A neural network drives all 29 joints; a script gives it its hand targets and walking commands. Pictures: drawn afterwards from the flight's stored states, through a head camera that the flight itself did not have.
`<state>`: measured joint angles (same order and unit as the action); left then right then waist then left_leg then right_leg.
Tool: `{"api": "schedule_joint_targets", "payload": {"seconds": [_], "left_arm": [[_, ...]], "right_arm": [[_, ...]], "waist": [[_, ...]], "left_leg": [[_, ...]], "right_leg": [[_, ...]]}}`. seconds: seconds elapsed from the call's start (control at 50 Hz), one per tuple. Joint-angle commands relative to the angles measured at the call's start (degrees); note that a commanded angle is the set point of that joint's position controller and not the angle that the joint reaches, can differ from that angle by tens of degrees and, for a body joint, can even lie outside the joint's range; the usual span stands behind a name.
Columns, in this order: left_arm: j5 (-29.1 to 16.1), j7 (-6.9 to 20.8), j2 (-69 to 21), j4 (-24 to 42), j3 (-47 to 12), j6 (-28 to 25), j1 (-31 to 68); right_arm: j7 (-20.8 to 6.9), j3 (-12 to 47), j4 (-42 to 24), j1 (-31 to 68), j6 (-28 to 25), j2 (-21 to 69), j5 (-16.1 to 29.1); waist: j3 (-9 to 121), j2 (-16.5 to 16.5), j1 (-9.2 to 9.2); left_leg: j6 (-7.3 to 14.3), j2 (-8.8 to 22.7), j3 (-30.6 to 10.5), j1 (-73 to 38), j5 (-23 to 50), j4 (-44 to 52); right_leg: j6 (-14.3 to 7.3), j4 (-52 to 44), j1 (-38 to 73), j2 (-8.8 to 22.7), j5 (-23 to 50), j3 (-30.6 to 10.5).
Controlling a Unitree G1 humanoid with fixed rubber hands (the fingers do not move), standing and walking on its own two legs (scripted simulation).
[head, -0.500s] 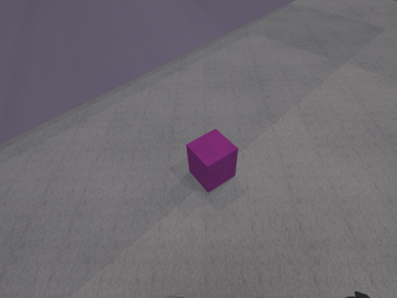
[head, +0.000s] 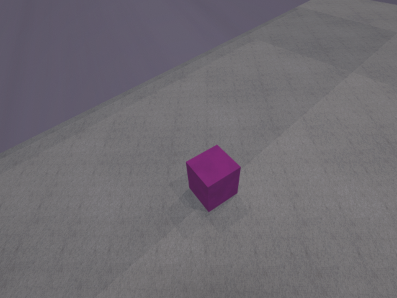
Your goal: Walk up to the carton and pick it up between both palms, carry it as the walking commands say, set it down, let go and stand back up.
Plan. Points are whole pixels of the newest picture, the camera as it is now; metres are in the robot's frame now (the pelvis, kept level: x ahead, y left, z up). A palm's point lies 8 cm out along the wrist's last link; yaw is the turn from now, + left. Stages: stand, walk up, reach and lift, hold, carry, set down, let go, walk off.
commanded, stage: walk up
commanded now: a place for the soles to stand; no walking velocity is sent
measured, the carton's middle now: (212, 178) +0.84 +0.00 -0.63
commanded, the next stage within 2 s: none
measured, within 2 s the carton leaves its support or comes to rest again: neither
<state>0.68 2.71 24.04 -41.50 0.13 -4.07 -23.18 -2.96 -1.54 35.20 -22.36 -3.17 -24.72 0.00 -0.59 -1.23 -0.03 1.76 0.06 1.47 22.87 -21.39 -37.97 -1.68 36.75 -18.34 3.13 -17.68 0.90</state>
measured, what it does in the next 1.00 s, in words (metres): walks ahead: right foot, then left foot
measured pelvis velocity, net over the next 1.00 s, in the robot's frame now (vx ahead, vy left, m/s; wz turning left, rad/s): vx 0.21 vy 0.00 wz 0.01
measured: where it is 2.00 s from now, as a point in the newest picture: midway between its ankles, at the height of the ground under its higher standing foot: (221, 292)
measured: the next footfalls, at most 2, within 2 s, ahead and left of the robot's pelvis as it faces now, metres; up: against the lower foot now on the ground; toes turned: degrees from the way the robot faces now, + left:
right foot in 0.28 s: +0.20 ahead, -0.14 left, +0.00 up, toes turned -2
left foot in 0.56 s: +0.28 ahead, +0.13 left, +0.00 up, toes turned +2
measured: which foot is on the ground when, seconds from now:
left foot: down 0.00-0.28, up 0.30-0.54, down 0.56-1.00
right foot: down 0.00-0.00, up 0.02-0.26, down 0.28-0.56, up 0.58-0.78, down 0.80-1.00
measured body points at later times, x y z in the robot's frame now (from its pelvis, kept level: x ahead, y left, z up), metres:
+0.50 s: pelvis +0.12 -0.01 +0.00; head +0.11 -0.02 +0.45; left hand +0.18 +0.31 -0.08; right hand +0.21 -0.32 -0.09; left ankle +0.14 +0.13 -0.69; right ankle +0.16 -0.14 -0.72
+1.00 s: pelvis +0.21 +0.00 -0.01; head +0.22 -0.01 +0.44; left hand +0.28 +0.32 -0.10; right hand +0.28 -0.31 -0.11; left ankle +0.23 +0.12 -0.72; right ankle +0.26 -0.13 -0.72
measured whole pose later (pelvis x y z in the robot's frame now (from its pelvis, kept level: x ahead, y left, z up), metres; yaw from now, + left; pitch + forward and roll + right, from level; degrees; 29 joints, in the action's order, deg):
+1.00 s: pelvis +0.21 +0.00 -0.01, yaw +0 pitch -1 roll +1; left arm 0.7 0.7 24.0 -42.5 0.1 -3.9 -21.3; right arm -2.3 -1.6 35.4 -23.5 -1.9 -24.2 0.0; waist -1.0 -0.9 1.3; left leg 1.5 0.4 1.6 21.0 -25.5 -43.3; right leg -0.9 41.0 -23.8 3.3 -16.7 0.5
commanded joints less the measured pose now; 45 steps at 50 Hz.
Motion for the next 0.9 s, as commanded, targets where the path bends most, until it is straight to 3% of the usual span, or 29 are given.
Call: {"api": "schedule_joint_targets", "payload": {"seconds": [0.0, 0.02, 0.04, 0.1, 0.14, 0.2, 0.22, 0.24, 0.26, 0.28, 0.3, 0.32, 0.34, 0.38, 0.46, 0.5, 0.52, 0.54, 0.56, 0.58, 0.62, 0.66, 0.7, 0.74, 0.76, 0.78, 0.8, 0.82, 0.88], "left_arm": [[-0.89, -0.74, 5.87, 7.35, 4.4, -0.18, 2.25], [-0.51, -1.26, 12.02, 6.69, 5.63, -0.16, 5.22], [-0.47, -0.79, 15.26, 6.0, 6.06, -0.32, 5.16], [-0.2, -0.15, 13.04, 3.02, 6.17, -1.03, 0.61], [-0.34, 0.3, 11.51, 3.08, 5.76, -1.12, 0.89], [-0.19, 0.2, 11.22, 2.51, 5.87, -1.9, 0.53], [0.11, -0.05, 11.12, 1.61, 6.08, -2.3, -2.27], [0.5, -0.6, 12.65, 0.07, 6.92, -2.81, -6.2], [0.96, -1.35, 15.8, -0.44, 8.19, -3.02, -10.64], [0.98, -2.02, 20.71, 0.17, 9.47, -3.24, -10.93], [0.47, -2.14, 23.26, 1.45, 10.26, -3.11, -8.78], [-0.07, -2.16, 22.16, 2.11, 9.63, -2.9, -5.58], [-0.36, -2.15, 20.88, 2.14, 9.12, -2.71, -3.59], [-0.35, -1.61, 19.62, 3.04, 8.7, -2.19, -1.0], [-0.35, -0.54, 19.64, 3.34, 8.35, -1.28, -0.56], [-0.33, -0.4, 17.62, 4.33, 7.62, -0.41, 3.11], [-0.05, -0.72, 13.49, 4.91, 6.35, 0.02, 2.33], [-0.96, -0.92, 7.12, 6.41, 4.54, -0.04, 2.4], [-1.07, -1.57, 8.68, 6.38, 4.49, -0.08, 4.24], [-0.77, -1.79, 14.48, 5.85, 5.51, -0.14, 7.0], [-0.53, -1.25, 14.29, 3.49, 5.59, -1.2, 2.79], [-0.76, -0.98, 12.17, 1.64, 5.49, -1.16, -0.76], [-0.8, -1.28, 10.36, 1.5, 5.17, -1.42, -0.55], [-0.43, -2.23, 9.1, 0.29, 4.95, -2.31, -3.31], [0.36, -2.8, 10.82, -0.03, 5.61, -2.55, -4.17], [0.99, -3.32, 13.54, -0.19, 6.65, -2.6, -5.43], [0.6, -3.77, 19.11, 1.03, 7.93, -2.69, -4.43], [0.11, -3.5, 20.78, 0.42, 8.24, -1.92, -3.86], [0.01, -3.53, 19.18, 1.54, 7.27, -0.98, 0.44]], "right_arm": [[1.69, -7.86, 1.23, -12.06, -3.22, -17.82, -1.67], [1.93, -8.27, 0.08, -8.27, -3.07, -20.7, -1.22], [1.7, -8.03, 0.86, -6.55, -2.88, -19.93, -0.31], [1.35, -6.27, 0.09, -5.17, -2.42, -15.92, -0.67], [0.91, -6.37, -0.26, -5.72, -2.39, -16.39, -0.93], [0.56, -6.38, -1.53, -1.8, -1.5, -16.53, -0.65], [0.44, -6.19, -2.0, 0.21, -1.09, -15.91, -0.57], [0.37, -5.34, -2.17, 0.27, -0.78, -13.0, -0.87], [0.38, -4.09, -2.89, -0.98, -0.69, -9.23, -0.81], [0.15, -2.93, -4.49, 1.14, -0.7, -6.37, -0.55], [0.79, -4.09, -3.17, 1.69, -0.31, -10.89, -0.92], [0.65, -4.82, -2.33, 2.42, -0.31, -13.19, -0.8], [0.46, -5.0, -1.97, 1.36, -0.5, -13.06, -0.66], [0.11, -5.6, -0.08, -1.36, -0.78, -13.28, -0.62], [-0.52, -5.59, 0.65, -1.16, -1.24, -11.41, -0.49], [0.29, -5.78, 2.94, -8.78, -1.96, -10.44, -0.59], [0.96, -6.49, 4.23, -12.88, -2.39, -11.59, -1.0], [1.57, -7.7, 3.03, -15.03, -2.75, -16.32, -2.02], [1.88, -7.9, -0.45, -9.68, -2.69, -19.15, -2.05], [1.75, -8.5, 0.21, -7.97, -2.21, -21.59, -0.92], [1.51, -6.92, 0.02, -5.38, -1.86, -17.67, -0.75], [1.25, -5.96, -0.49, -4.13, -1.39, -15.71, -1.41], [1.25, -5.71, -1.0, -3.9, -1.07, -15.19, -1.21], [1.46, -5.03, -1.34, -0.66, -0.31, -13.88, -0.53], [1.67, -4.12, -1.6, -1.31, -0.09, -11.17, -0.21], [1.85, -2.8, -2.16, -2.35, -0.16, -7.6, -0.18], [1.86, -2.27, -3.24, -2.28, 0.2, -4.95, -0.38], [2.53, -3.93, -2.52, -0.39, 1.06, -10.32, -0.5], [2.32, -4.46, -0.82, -1.14, 0.7, -11.12, -0.67]], "waist": [[4.37, -12.97, 5.15], [-0.63, -5.66, 5.6], [-3.19, -2.18, 3.71], [-0.17, -6.62, 2.65], [2.25, -9.04, 3.05], [2.74, -8.86, 1.7], [3.39, -7.52, -0.5], [5.83, -2.16, -2.81], [8.26, 6.85, -4.74], [2.92, 15.13, -5.35], [-1.64, 9.45, -4.23], [-5.29, 4.41, -2.73], [-7.14, 4.49, -1.56], [-5.11, 10.36, -0.84], [-3.7, 12.05, -1.25], [0.85, 8.41, 3.64], [5.27, 0.62, 5.71], [5.81, -13.13, 6.5], [0.25, -8.51, 5.53], [-3.75, -4.89, 5.9], [-4.57, -5.19, 2.5], [-0.05, -8.82, 2.25], [2.86, -9.71, 2.19], [4.84, -7.32, -1.06], [6.74, -2.57, -2.05], [7.89, 3.4, -2.65], [3.26, 12.23, -1.67], [0.54, 8.54, -2.11], [-5.55, 8.6, -0.95]], "left_leg": [[7.12, 18.82, -35.16, -26.44, -19.71, 23.53], [10.91, 22.59, -41.59, -20.19, -27.3, 26.44], [12.1, 21.33, -37.73, -16.81, -25.51, 24.64], [11.49, 15.48, -21.53, -16.4, -9.45, 20.92], [12.16, 14.63, -17.21, -15.58, -2.84, 18.84], [11.37, 14.5, -14.33, -7.63, -4.93, 15.6], [9.43, 13.1, -11.11, -2.91, -6.79, 11.96], [7.49, 10.26, -7.79, 1.61, -9.39, 4.12], [5.02, 6.23, -3.7, 9.39, -11.86, -7.0], [1.08, -1.3, 0.82, 24.6, -9.44, -20.65], [1.03, 1.16, -4.57, 27.73, -9.61, -26.55], [1.29, 3.11, -6.07, 26.39, -6.74, -26.03], [0.93, 4.25, -5.99, 24.52, -4.73, -23.49], [-0.21, 3.59, -2.24, 15.11, -2.59, -16.62], [-0.52, 1.34, 1.81, 3.43, -3.2, -3.04], [0.19, -1.39, 5.05, -8.62, 5.78, 7.53], [0.92, -0.37, 1.41, -19.5, 3.29, 10.15], [5.22, 13.73, -22.74, -24.83, -13.79, 19.79], [9.06, 20.25, -37.11, -22.83, -23.66, 25.06], [11.63, 22.59, -39.37, -15.54, -28.04, 26.67], [11.91, 18.38, -27.85, -13.56, -14.75, 21.59], [11.42, 13.86, -16.55, -14.41, 0.2, 17.64], [11.86, 13.87, -13.11, -12.38, 16.54, 12.38], [8.91, 11.83, -6.77, -6.88, 25.08, 3.3], [6.22, 9.95, -4.42, -3.38, 21.43, -2.81], [3.71, 5.96, -1.3, 3.66, 13.24, -10.54], [0.19, -0.52, 1.18, 15.92, -5.23, -16.99], [0.88, 1.94, -3.73, 15.28, -12.23, -20.21], [1.33, 2.67, -1.73, 11.63, -9.9, -16.16]], "right_leg": [[-1.79, 22.46, -27.93, -3.66, -11.03, -0.43], [-1.15, 25.87, -31.49, -1.7, -8.45, -6.46], [-0.56, 24.96, -29.62, 0.4, -4.81, -6.93], [0.63, 16.28, -22.54, 0.82, -6.57, -1.52], [0.89, 11.52, -18.61, 0.69, -5.09, 1.07], [0.32, 1.47, -7.63, -1.1, -0.81, 3.57], [-0.33, -3.9, 0.22, -2.7, 3.53, 4.54], [-0.69, -6.12, 8.91, -4.3, 3.65, 4.73], [-1.77, -9.61, 16.62, 0.95, -4.15, -4.77], [-8.57, -21.73, 17.82, 15.68, -28.24, -35.16], [-13.23, -24.8, 13.04, 20.5, -39.0, -43.2], [-14.47, -24.05, 8.29, 19.83, -37.01, -39.57], [-13.79, -23.47, 5.99, 17.88, -31.95, -34.42], [-11.61, -21.82, 1.97, 12.69, -21.44, -22.87], [-11.49, -18.55, -1.32, 11.24, -13.94, -15.04], [-8.74, -8.38, -3.45, 8.25, -9.53, -9.34], [-7.29, 3.85, -9.74, 5.45, -8.95, -5.14], [-3.54, 19.27, -22.02, -1.11, -9.7, 0.99], [-1.35, 24.64, -32.1, -3.88, -9.73, -2.84], [-0.5, 25.31, -31.25, -0.5, -7.43, -7.29], [0.37, 20.21, -25.55, 1.12, -6.49, -3.49], [1.08, 13.35, -18.42, -0.18, -7.69, 0.84], [0.66, 7.7, -11.98, -1.26, -5.51, 3.22], [-0.7, -4.5, 0.13, -3.7, 5.76, 5.44], [-1.36, -7.39, 6.27, -3.06, 8.95, 2.01], [-3.41, -9.06, 12.23, 3.42, 8.58, -7.74], [-9.4, -15.99, 11.9, 17.3, 3.21, -31.47], [-14.2, -15.24, 7.92, 19.73, 0.07, -33.33], [-12.65, -15.65, -0.16, 14.81, -4.06, -22.83]]}}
